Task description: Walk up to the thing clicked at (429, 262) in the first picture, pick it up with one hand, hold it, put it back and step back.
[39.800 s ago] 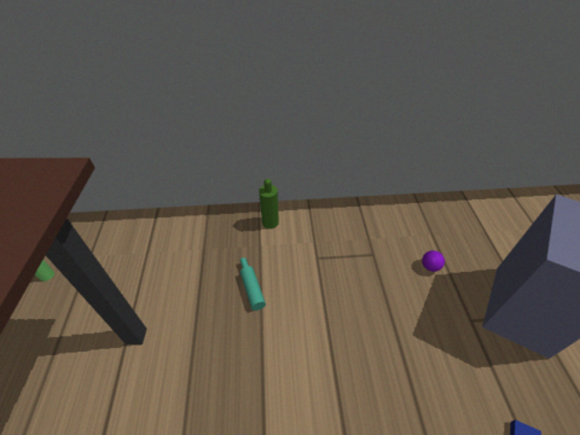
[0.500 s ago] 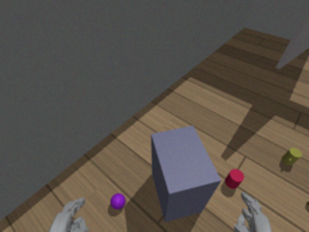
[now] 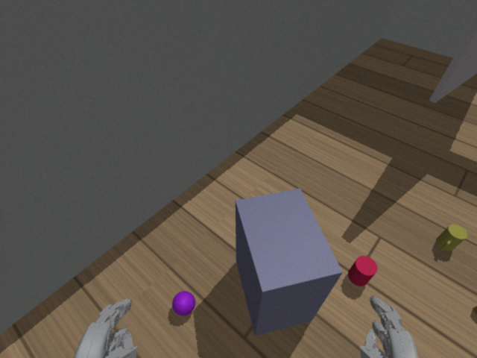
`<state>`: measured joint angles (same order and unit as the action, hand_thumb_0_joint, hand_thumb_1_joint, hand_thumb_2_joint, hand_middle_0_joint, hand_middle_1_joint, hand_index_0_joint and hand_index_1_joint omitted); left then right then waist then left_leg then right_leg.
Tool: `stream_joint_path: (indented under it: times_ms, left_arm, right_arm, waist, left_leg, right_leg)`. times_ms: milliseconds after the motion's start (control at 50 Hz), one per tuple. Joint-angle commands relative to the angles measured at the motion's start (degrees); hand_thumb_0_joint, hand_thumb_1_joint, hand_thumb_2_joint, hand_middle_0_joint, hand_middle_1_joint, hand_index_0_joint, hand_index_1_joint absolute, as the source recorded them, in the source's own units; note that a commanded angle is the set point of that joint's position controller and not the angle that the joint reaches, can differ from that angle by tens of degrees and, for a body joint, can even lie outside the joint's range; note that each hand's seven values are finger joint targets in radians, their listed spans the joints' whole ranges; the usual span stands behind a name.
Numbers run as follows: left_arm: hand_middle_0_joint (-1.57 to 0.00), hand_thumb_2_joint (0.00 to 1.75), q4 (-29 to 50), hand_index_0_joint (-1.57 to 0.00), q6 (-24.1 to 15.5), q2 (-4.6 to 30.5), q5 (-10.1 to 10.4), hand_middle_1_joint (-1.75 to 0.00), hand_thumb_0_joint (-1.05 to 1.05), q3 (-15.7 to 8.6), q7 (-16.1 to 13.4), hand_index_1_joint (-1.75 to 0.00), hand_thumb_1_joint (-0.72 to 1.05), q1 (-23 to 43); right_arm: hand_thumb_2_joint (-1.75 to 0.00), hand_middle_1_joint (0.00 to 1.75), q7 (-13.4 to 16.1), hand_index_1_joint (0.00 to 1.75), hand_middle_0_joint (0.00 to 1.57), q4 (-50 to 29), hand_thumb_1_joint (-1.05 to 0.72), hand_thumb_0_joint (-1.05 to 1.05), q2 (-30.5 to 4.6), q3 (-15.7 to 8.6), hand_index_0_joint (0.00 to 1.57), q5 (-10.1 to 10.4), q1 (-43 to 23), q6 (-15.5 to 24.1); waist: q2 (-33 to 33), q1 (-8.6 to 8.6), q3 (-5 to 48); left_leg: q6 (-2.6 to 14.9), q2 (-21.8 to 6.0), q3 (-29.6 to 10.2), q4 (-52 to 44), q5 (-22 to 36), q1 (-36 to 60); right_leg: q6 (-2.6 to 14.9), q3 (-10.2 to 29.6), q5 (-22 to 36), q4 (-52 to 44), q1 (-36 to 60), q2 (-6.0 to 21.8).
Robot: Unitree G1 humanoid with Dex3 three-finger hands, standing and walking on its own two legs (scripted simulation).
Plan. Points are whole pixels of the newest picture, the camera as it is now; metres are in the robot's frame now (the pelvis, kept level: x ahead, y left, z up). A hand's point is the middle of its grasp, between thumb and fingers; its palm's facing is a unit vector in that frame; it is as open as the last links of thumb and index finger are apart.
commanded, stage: stand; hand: left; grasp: from above
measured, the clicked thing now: (183, 303) +0.45 +0.23 -0.67
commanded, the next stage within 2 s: none
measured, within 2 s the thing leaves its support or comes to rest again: neither
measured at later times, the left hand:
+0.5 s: hand out of the picture +0.06 +0.25 -0.11, palm faces +0.05 -0.94 -0.33, open 7.4 cm
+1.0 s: hand out of the picture +0.03 +0.25 -0.10, palm faces +0.05 -0.94 -0.35, open 7.4 cm
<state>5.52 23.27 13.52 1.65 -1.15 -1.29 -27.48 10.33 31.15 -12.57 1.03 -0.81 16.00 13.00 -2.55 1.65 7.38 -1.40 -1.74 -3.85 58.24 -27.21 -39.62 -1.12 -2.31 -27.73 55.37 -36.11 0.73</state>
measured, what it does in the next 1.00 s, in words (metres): rises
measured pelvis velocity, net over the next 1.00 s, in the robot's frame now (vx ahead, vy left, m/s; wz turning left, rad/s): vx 0.00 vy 0.00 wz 0.02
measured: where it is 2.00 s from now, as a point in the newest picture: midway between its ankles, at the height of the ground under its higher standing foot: outside the picture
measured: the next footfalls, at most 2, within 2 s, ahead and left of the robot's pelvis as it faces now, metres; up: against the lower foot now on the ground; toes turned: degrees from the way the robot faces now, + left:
none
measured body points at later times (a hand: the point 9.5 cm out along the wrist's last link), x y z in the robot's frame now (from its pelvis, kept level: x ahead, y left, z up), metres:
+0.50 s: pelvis +0.00 +0.01 +0.05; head +0.01 +0.01 +0.50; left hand +0.05 +0.30 -0.08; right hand +0.09 -0.27 -0.08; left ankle +0.02 +0.13 -0.68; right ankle +0.00 -0.13 -0.68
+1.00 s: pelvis +0.00 +0.00 +0.07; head +0.00 -0.01 +0.51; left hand +0.02 +0.30 -0.07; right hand +0.07 -0.29 -0.08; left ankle +0.02 +0.13 -0.68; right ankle +0.00 -0.14 -0.68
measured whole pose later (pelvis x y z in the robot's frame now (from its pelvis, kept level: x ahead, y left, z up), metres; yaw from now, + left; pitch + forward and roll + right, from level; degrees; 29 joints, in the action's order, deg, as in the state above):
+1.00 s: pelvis +0.00 +0.00 +0.07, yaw +1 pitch -4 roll +0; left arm -65.6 0.0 17.6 -1.9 -2.3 -1.2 -10.0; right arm 0.9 63.8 -17.8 -1.8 -1.0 8.6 -0.4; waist -1.3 -1.0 -4.1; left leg -1.0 -0.4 -3.0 23.3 -10.6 -8.6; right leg -1.5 -2.5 -12.2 22.3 -5.9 2.3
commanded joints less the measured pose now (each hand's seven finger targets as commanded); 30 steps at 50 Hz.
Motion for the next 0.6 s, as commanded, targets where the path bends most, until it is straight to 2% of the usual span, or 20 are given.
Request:
stream_joint_path:
  times_ms: [0, 20, 40, 60, 100, 160, 200, 260, 320, 360, 440, 580]
  left_arm:
    - [-0.2, 0.9, -19.1, -0.2, -17.8, 12.7, -6.2, -0.3, 0.0, -5.1, -1.9, -0.3, 0.9, 11.2]
    - [-0.2, 0.9, -20.8, -0.2, -19.0, 12.4, -5.9, -0.3, 0.0, -4.4, -1.4, -0.3, 0.9, 12.4]
    - [-0.2, 0.9, -23.0, -0.2, -20.0, 12.2, -5.8, -0.3, 0.0, -4.0, -1.2, -0.3, 0.9, 13.0]
    - [-0.2, 0.9, -25.0, -0.2, -20.7, 12.4, -5.4, -0.3, 0.0, -3.8, -1.1, -0.3, 0.9, 13.9]
    - [-0.2, 0.9, -29.7, -0.2, -21.0, 12.2, -4.8, -0.3, 0.0, -4.4, -0.9, -0.3, 0.9, 14.6]
    - [-0.2, 0.9, -36.1, -0.2, -21.9, 11.5, -4.5, -0.3, 0.0, -4.2, -1.2, -0.3, 0.9, 16.8]
    - [-0.2, 0.9, -39.9, -0.2, -22.6, 11.0, -4.4, -0.3, 0.0, -4.2, -1.2, -0.3, 0.9, 16.0]
    - [-0.2, 0.9, -44.8, -0.2, -23.2, 10.9, -4.2, -0.3, 0.0, -4.2, -1.2, -0.3, 0.9, 16.5]
    - [-0.2, 0.9, -49.1, -0.2, -23.7, 11.4, -4.0, -0.3, 0.0, -4.2, -1.3, -0.3, 0.9, 15.9]
    - [-0.2, 0.9, -51.9, -0.2, -23.8, 11.6, -3.8, -0.3, 0.0, -4.0, -1.5, -0.3, 0.9, 15.8]
    - [-0.2, 0.9, -56.3, -0.2, -23.8, 12.5, -3.4, -0.3, 0.0, -3.8, -1.6, -0.3, 0.9, 15.9]
    - [-0.2, 0.9, -62.2, -0.2, -23.9, 13.1, -3.5, -0.3, 0.0, -3.1, -1.5, -0.3, 0.9, 17.3]
  right_arm:
    - [-0.9, 0.3, -5.6, 0.3, 0.2, 4.8, -0.9, 0.0, -13.4, -5.4, 0.2, -5.7, -7.2, -5.8]
    - [-0.9, 0.3, -6.4, 0.3, 0.2, 4.7, -0.9, 0.0, -13.3, -5.1, 0.2, -5.7, -5.8, -6.6]
    - [-0.9, 0.3, -7.3, 0.3, 0.2, 5.6, -0.9, 0.0, -12.7, -4.7, 0.2, -4.6, -5.8, -6.9]
    - [-0.9, 0.3, -8.3, 0.3, 0.2, 7.2, -0.9, 0.0, -12.0, -4.8, 0.2, -2.9, -5.4, -7.1]
    - [-0.9, 0.3, -9.1, 0.3, 0.2, 8.6, -0.9, 0.0, -12.7, -5.4, 0.2, -1.9, -6.8, -7.8]
    - [-0.9, 0.3, -9.6, 0.3, 0.2, 11.4, -0.9, 0.0, -12.4, -5.8, 0.2, -1.9, -7.2, -8.8]
    - [-0.9, 0.3, -9.5, 0.3, 0.2, 12.8, -0.9, 0.0, -13.3, -5.9, 0.2, -2.2, -7.9, -9.1]
    - [-0.9, 0.3, -9.2, 0.3, 0.2, 14.9, -0.9, 0.0, -13.6, -5.9, 0.2, -2.2, -7.7, -9.7]
    - [-0.9, 0.3, -8.8, 0.3, 0.2, 17.3, -0.9, 0.0, -14.1, -6.0, 0.2, -1.8, -7.8, -10.0]
    - [-0.9, 0.3, -8.6, 0.3, 0.2, 18.8, -0.9, 0.0, -14.2, -5.8, 0.2, -1.6, -7.2, -10.3]
    - [-0.9, 0.3, -8.2, 0.3, 0.2, 21.8, -0.9, 0.0, -14.4, -5.6, 0.2, -1.2, -6.9, -11.0]
    - [-0.9, 0.3, -8.4, 0.3, 0.2, 25.2, -0.9, 0.0, -14.3, -5.0, 0.2, -0.7, -8.1, -11.8]
  waist:
    - [9.5, -2.55, -1.5]
    - [6.0, -1.28, -2.3]
    - [3.0, -2.21, -0.8]
    - [2.7, -2.58, 0.0]
    - [5.3, -3.3, -0.4]
    - [3.6, -3.21, -1.2]
    - [0.2, -3.84, -1.4]
    - [-0.4, -3.41, -4.3]
    - [0.4, -3.65, -3.7]
    - [0.5, -3.16, -4.5]
    - [1.1, -2.75, -5.4]
    - [2.2, -2.39, -8.9]
  left_leg:
    - [5.47, 0.9, 1.2, -12.5, 15.9, 10.3]
    - [5.04, 1.1, 0.6, -13.8, 16.8, 11.0]
    - [5.22, 1.0, -0.3, -15.3, 16.9, 13.4]
    - [5.3, 0.7, -0.1, -16.4, 16.7, 15.1]
    - [4.96, 0.7, 0.3, -17.0, 17.1, 17.8]
    - [5.02, 0.1, -1.3, -19.7, 15.7, 19.4]
    - [5.51, -1.6, -3.8, -22.6, 16.4, 20.5]
    - [5.45, -2.3, -5.1, -27.2, 16.0, 20.2]
    - [5.15, -2.7, -5.0, -27.1, 23.1, 23.5]
    - [4.73, -2.5, -4.4, -28.2, 24.8, 24.8]
    - [4.33, -2.8, -4.2, -30.9, 23.9, 26.8]
    - [3.52, -2.8, -4.0, -35.6, 18.5, 28.1]
  right_leg:
    - [5.89, 10.1, 6.5, -16.4, 12.1, 5.2]
    - [5.62, 8.7, 9.6, -16.0, 10.9, 3.7]
    - [4.97, 7.4, 12.4, -14.5, 14.0, 3.8]
    - [4.28, 6.6, 13.9, -14.3, 15.8, 4.2]
    - [3.87, 7.0, 14.0, -16.4, 14.4, 4.4]
    - [2.97, 6.4, 11.7, -18.6, 15.3, 4.5]
    - [2.18, 4.2, 12.9, -18.3, 17.4, 3.4]
    - [1.94, 3.5, 13.5, -20.1, 19.3, 2.7]
    - [2.11, 3.6, 18.3, -22.2, 22.0, 3.6]
    - [2.18, 3.9, 20.3, -24.2, 23.0, 3.9]
    - [2.14, 4.2, 20.8, -27.9, 25.4, 4.7]
    - [1.44, 4.4, 17.2, -34.1, 27.5, 5.3]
